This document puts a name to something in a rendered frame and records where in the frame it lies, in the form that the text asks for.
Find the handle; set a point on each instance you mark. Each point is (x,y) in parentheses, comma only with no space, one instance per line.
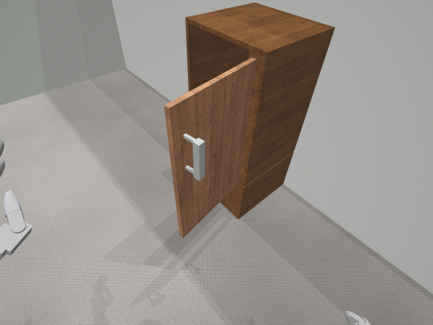
(198,169)

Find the right robot hand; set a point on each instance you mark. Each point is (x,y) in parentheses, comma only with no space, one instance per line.
(354,319)

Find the left robot hand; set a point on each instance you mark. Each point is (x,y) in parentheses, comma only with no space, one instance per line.
(16,231)

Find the cupboard door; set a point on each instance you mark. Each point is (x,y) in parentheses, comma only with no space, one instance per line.
(216,112)

